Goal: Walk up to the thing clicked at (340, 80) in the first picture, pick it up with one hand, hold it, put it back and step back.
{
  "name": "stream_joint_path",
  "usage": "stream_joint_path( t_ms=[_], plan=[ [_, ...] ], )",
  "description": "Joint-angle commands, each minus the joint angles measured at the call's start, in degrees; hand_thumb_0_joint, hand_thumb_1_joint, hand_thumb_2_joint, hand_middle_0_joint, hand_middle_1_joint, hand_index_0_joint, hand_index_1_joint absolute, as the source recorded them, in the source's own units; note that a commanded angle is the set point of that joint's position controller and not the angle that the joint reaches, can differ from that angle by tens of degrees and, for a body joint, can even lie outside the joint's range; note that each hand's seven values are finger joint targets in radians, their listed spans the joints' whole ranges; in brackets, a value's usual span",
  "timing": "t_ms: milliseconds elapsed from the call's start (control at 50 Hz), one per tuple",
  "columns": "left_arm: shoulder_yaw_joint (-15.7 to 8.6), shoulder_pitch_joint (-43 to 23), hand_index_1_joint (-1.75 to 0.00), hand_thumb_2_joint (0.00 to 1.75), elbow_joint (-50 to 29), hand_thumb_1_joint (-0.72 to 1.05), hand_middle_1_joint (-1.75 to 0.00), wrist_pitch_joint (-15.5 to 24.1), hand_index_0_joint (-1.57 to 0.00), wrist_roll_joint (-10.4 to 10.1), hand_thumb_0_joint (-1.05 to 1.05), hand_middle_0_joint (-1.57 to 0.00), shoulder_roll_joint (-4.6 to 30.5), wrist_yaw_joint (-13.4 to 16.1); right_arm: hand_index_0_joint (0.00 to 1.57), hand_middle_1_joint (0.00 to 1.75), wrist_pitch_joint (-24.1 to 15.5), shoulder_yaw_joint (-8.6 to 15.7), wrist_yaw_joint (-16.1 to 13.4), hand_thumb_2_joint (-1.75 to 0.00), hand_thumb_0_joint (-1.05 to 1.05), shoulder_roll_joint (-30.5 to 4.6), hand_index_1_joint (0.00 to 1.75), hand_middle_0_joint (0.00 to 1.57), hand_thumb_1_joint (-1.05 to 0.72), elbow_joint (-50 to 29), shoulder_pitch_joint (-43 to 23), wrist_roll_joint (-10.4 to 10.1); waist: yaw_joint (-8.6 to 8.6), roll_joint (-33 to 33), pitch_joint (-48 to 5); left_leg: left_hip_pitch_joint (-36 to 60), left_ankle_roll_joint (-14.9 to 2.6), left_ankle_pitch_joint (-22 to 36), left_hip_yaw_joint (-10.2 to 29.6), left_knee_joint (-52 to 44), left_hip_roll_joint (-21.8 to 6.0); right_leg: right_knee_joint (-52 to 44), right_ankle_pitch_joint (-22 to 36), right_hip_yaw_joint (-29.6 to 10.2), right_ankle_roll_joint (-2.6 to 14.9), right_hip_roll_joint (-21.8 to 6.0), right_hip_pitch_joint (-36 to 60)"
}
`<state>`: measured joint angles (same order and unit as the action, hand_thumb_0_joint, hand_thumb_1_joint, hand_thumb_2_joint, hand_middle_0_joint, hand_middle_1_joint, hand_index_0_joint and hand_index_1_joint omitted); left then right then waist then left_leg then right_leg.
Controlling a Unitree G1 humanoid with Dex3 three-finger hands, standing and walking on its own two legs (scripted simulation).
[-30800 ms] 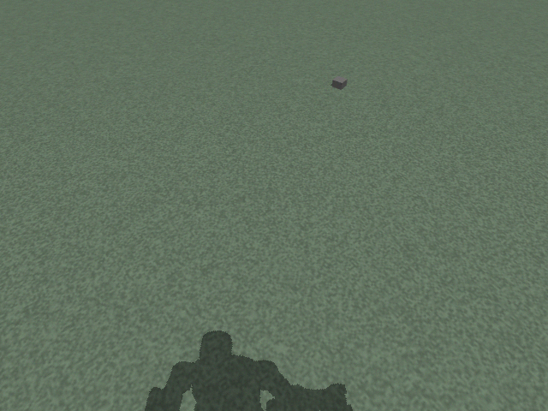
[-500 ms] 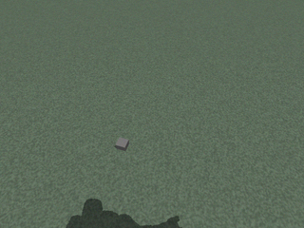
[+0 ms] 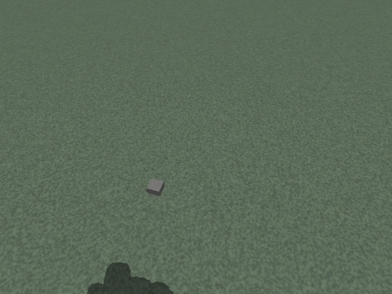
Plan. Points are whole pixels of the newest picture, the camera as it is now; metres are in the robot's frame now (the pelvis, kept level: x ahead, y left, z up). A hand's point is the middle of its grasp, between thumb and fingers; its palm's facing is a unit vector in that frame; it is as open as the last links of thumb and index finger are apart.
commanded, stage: stand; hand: left
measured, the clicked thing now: (155, 187) +0.85 +0.24 -0.76
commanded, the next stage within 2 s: walk up in 0.20 s
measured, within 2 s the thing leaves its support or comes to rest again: neither
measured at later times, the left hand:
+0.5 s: hand out of the picture +0.07 +0.31 -0.17, palm faces +0.03 -0.93 -0.37, open 7.4 cm
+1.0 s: hand (97, 227) +0.34 +0.28 -0.14, palm faces -0.01 -0.92 -0.38, open 7.4 cm
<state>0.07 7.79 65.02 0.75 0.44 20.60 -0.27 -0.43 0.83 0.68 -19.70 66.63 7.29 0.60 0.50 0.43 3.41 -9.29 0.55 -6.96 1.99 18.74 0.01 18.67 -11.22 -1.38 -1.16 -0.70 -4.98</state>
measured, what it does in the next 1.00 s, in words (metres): walks ahead: right foot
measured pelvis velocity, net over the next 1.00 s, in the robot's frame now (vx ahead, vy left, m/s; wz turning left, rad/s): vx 0.23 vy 0.01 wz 0.00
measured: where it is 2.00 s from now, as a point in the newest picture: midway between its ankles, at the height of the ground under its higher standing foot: (194, 269)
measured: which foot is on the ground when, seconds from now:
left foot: down 0.00-0.92, up 0.94-1.00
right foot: down 0.00-0.50, up 0.52-0.88, down 0.90-1.00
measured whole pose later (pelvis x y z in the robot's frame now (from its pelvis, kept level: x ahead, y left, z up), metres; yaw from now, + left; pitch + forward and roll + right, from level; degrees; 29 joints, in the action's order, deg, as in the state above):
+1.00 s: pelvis +0.23 +0.01 -0.03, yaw +0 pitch -5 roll +0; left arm -3.4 13.3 47.1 4.3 0.3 21.7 -2.8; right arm -1.4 2.9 1.7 -22.8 50.0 19.6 0.2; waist 0.6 -2.4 6.5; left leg -16.0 -2.4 -28.3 1.0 62.0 -0.2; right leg 36.3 -13.5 3.3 1.9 -1.4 -18.4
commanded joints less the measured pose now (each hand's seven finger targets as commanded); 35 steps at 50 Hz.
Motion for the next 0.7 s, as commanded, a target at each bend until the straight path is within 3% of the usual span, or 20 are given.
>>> stream_joint_path(
  t_ms=[0, 60, 160, 180, 200, 220, 260, 280, 300, 320, 360, 400, 440, 460, 480, 500, 540, 580, 640, 680],
  plan=[
    [-2.0, -2.4, -0.3, 0.9, -3.6, 0.9, -0.3, 1.2, -0.2, 0.1, 0.0, -0.2, 12.2, 0.5, 0.2, 0.3, -1.4, 1.9, -0.6, -0.9, 0.0, -12.6, 0.3, 0.2, -0.9, -3.8, -3.2, -0.1, -0.16, -1.3, -3.1, 1.5, -1.49, -2.8, 6.3, -3.7, -6.5, -4.1, -1.9, -4.6, 2.5, -5.9, -3.4],
    [-2.0, -1.8, -0.3, 0.9, -3.5, 0.9, -0.3, 1.1, -0.2, -0.1, 0.0, -0.2, 12.2, 0.4, 0.2, 0.3, -1.2, 1.8, -0.6, -0.9, 0.0, -12.9, 0.3, 0.2, -0.9, -3.6, -2.7, -0.2, -0.18, -1.4, -2.2, 0.4, -1.67, -5.5, 6.4, -4.3, -6.3, -4.2, -3.5, -4.9, 2.51, -5.8, -3.9],
    [-1.7, -1.7, -0.3, 0.9, -3.9, 0.9, -0.3, 1.3, -0.2, 0.1, 0.0, -0.2, 11.9, 0.5, 0.2, 0.3, -1.4, 1.7, -0.7, -0.9, 0.0, -12.7, 0.3, 0.2, -0.9, -3.8, -2.8, -0.3, -0.05, -0.4, -3.7, 2.8, -1.55, 1.5, 5.8, -2.6, -6.5, -3.5, 1.5, -4.9, 2.6, -6.2, -3.5],
    [-4.9, 2.2, -0.3, 0.9, -6.1, 0.9, -0.3, 1.8, -0.2, 0.7, 0.0, -0.2, 15.6, -0.6, 0.2, 0.3, -2.0, 4.5, 0.7, -0.9, 0.0, -16.6, 0.3, 0.2, -0.9, -6.8, 1.6, 0.6, -0.25, -1.8, -10.6, 4.1, -5.29, -23.9, 6.1, 1.1, -4.2, 0.5, -19.9, -3.7, 4.78, -2.7, -0.6],
    [-5.4, 3.6, -0.3, 0.9, -5.7, 0.9, -0.3, 1.8, -0.2, 1.2, 0.0, -0.2, 15.8, -0.8, 0.2, 0.3, -1.9, 5.2, 1.2, -0.9, 0.0, -17.3, 0.3, 0.2, -0.9, -7.0, 1.6, 1.3, -0.89, -3.1, -6.1, -1.5, -6.01, -33.9, 8.1, 0.8, -4.9, 2.3, -28.4, -5.3, 5.74, -3.2, -4.1],
    [-5.7, 3.4, -0.3, 0.9, -6.5, 0.9, -0.3, 1.9, -0.2, 1.4, 0.0, -0.2, 15.4, -1.0, 0.2, 0.3, -1.7, 5.3, 1.4, -0.9, 0.0, -16.5, 0.3, 0.2, -0.9, -8.3, 0.2, 1.3, -1.49, -2.6, -1.7, -6.1, -6.13, -33.4, 9.3, 1.4, -5.3, 3.1, -29.2, -7.1, 6.43, -4.0, -6.3],
    [-6.4, 7.1, -0.3, 0.9, -6.9, 0.9, -0.3, 2.5, -0.2, 1.3, 0.0, -0.2, 15.2, -0.9, 0.2, 0.3, -1.9, 5.2, 1.6, -0.9, 0.0, -13.7, 0.3, 0.2, -0.9, -11.5, -4.4, 1.3, -4.36, 1.8, 4.6, -18.6, -5.02, -24.0, 6.1, 9.2, -3.5, -2.0, -25.4, -13.5, 8.94, -7.8, 0.0],
    [-7.1, 10.8, -0.3, 0.9, -6.4, 0.9, -0.3, 2.9, -0.2, 1.4, 0.0, -0.2, 17.3, -0.7, 0.2, 0.3, -2.1, 5.0, 1.7, -0.9, 0.0, -12.3, 0.3, 0.2, -0.9, -13.1, -6.8, 1.2, -6.15, 7.4, 5.0, -26.8, -3.06, -16.0, 0.0, 17.2, -0.1, -8.0, -23.1, -20.8, 11.77, -12.9, 8.5],
    [-8.0, 10.8, -0.3, 0.9, -7.5, 0.9, -0.3, 3.4, -0.2, 1.6, 0.0, -0.2, 19.3, -0.5, 0.2, 0.3, -2.3, 5.2, 1.5, -0.9, 0.0, -12.1, 0.3, 0.2, -0.9, -13.8, -6.6, 1.7, -6.41, 8.8, 5.6, -31.6, -1.94, -17.1, 0.2, 24.4, -1.8, -10.2, -15.7, -25.4, 14.16, -18.6, 11.1],
    [-8.1, 9.5, -0.3, 0.9, -8.8, 0.9, -0.3, 3.5, -0.2, 1.4, 0.0, -0.2, 19.1, -0.6, 0.2, 0.3, -2.4, 5.6, 1.6, -0.9, 0.0, -13.4, 0.3, 0.2, -0.9, -14.1, -5.0, 1.7, -4.92, 5.9, 4.8, -30.1, -1.83, -17.5, 1.8, 25.8, -3.3, -9.7, -13.5, -25.7, 15.6, -19.1, 10.1],
    [-8.0, 4.7, -0.3, 0.9, -11.6, 0.9, -0.3, 3.5, -0.2, 1.7, 0.0, -0.2, 19.0, -0.8, 0.2, 0.3, -2.8, 5.9, 2.4, -0.9, 0.0, -13.7, 0.3, 0.2, -0.9, -14.5, -2.3, 1.3, -2.58, 7.5, 4.9, -22.6, -1.75, -18.8, 1.3, 21.8, -5.3, -9.5, -16.9, -18.8, 15.02, -16.9, 3.0],
    [-7.3, 2.8, -0.3, 0.9, -13.6, 0.9, -0.3, 3.3, -0.2, 1.4, 0.0, -0.2, 17.7, -1.3, 0.2, 0.3, -3.6, 6.4, 2.8, -0.9, 0.0, -13.2, 0.3, 0.2, -0.9, -14.1, 0.8, 1.3, -0.97, 8.4, 3.5, -12.8, -1.86, -14.2, -0.8, 14.1, -4.2, -4.4, -3.5, -11.3, 12.76, -13.6, -1.0],
    [-6.5, 1.0, -0.3, 0.9, -15.0, 0.9, -0.3, 2.8, -0.2, 0.6, 0.0, -0.2, 15.5, -1.6, 0.2, 0.3, -3.9, 7.5, 2.3, -0.9, 0.0, -13.1, 0.3, 0.2, -0.9, -11.9, 10.3, 1.7, 4.48, 4.5, -0.5, 5.6, -1.59, -2.9, -5.1, 5.5, -0.1, 9.7, 8.6, -2.2, 8.87, -7.8, -10.3],
    [-5.8, 4.6, -0.3, 0.9, -15.4, 0.9, -0.3, 2.8, -0.2, 0.2, 0.0, -0.2, 12.8, -1.7, 0.2, 0.3, -4.2, 8.9, 1.6, -0.9, 0.0, -16.0, 0.3, 0.2, -0.9, -11.3, 15.9, 2.0, 6.4, -5.7, -5.5, 16.4, -3.66, -7.4, 0.5, 0.8, -2.6, 25.3, 8.1, 2.2, 6.21, -2.3, -15.6],
    [-4.8, 6.3, -0.3, 0.9, -16.6, 0.9, -0.3, 3.0, -0.2, -0.3, 0.0, -0.2, 8.8, -1.6, 0.2, 0.3, -4.6, 10.2, 1.3, -0.9, 0.0, -22.5, 0.3, 0.2, -0.9, -12.0, 19.4, 2.8, 6.57, -20.1, -5.3, 21.0, -8.6, -15.8, 28.6, -6.4, -18.6, 38.8, -18.2, 0.6, 3.6, 7.0, -31.0],
    [-6.0, 6.1, -0.3, 0.9, -15.4, 0.9, -0.3, 2.5, -0.2, 0.3, 0.0, -0.2, 14.9, -0.6, 0.2, 0.3, -4.5, 10.1, 1.4, -0.9, 0.0, -23.2, 0.3, 0.2, -0.9, -13.8, 15.4, 1.1, 5.13, -10.4, -4.2, 13.3, -13.43, -20.7, 32.6, -6.7, -22.3, 43.9, -21.8, -7.5, 4.85, 2.7, -28.5],
    [-5.5, 9.1, -0.3, 0.9, -14.3, 0.9, -0.3, 2.5, -0.2, -0.5, 0.0, -0.2, 15.6, -0.9, 0.2, 0.3, -4.4, 8.4, 1.0, -0.9, 0.0, -18.9, 0.3, 0.2, -0.9, -17.1, 9.6, 0.3, 1.29, -5.2, 0.2, 9.3, -13.21, -15.3, 21.7, -5.2, -19.3, 45.5, -15.0, -7.5, 4.92, -0.5, -29.5],
    [-5.4, 11.2, -0.3, 0.9, -13.3, 0.9, -0.3, 2.4, -0.2, -0.3, 0.0, -0.2, 15.6, -1.5, 0.2, 0.3, -4.8, 7.4, 0.7, -0.9, 0.0, -17.0, 0.3, 0.2, -0.9, -18.3, 8.3, 0.0, 0.2, -6.4, 2.5, 3.8, -11.06, -9.6, 12.8, -6.4, -15.9, 40.5, -9.8, -6.4, 3.87, -2.4, -26.7],
    [-5.4, 9.8, -0.3, 0.9, -15.0, 0.9, -0.3, 2.2, -0.2, 0.2, 0.0, -0.2, 14.1, -2.4, 0.2, 0.3, -5.0, 7.3, 0.8, -0.9, 0.0, -17.2, 0.3, 0.2, -0.9, -19.4, 10.0, 0.2, 1.07, -8.1, 2.9, 4.4, -13.26, -1.4, 8.1, -6.5, -15.6, 31.8, -8.4, -2.6, 1.34, -3.4, -25.6],
    [-5.5, 7.1, -0.3, 0.9, -16.8, 0.9, -0.3, 2.4, -0.2, 0.7, 0.0, -0.2, 13.3, -3.0, 0.2, 0.3, -5.0, 7.2, 0.9, -0.9, 0.0, -17.0, 0.3, 0.2, -0.9, -20.0, 11.2, 0.1, 1.58, -8.1, 2.9, 4.8, -13.77, 3.7, 5.0, -5.0, -14.8, 26.3, -5.9, 0.0, 1.32, -4.6, -24.6]
  ],
)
